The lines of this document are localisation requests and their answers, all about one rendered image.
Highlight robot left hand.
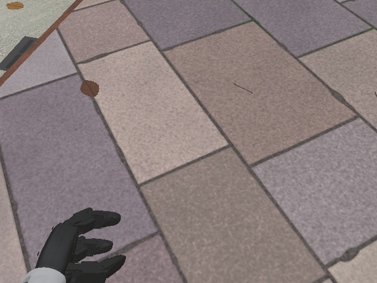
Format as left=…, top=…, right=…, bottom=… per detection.
left=35, top=208, right=126, bottom=283

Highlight left robot forearm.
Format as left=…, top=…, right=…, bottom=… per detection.
left=21, top=267, right=66, bottom=283

